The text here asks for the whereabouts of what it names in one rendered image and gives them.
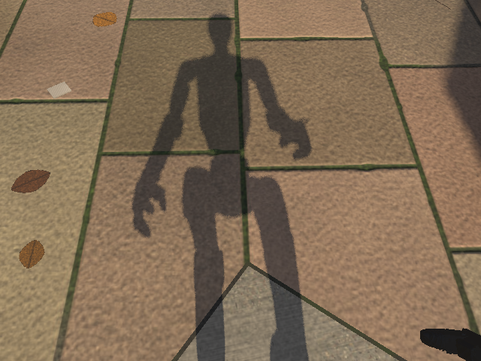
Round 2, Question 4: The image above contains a right robot hand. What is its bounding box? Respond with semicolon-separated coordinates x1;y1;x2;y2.
420;328;481;361

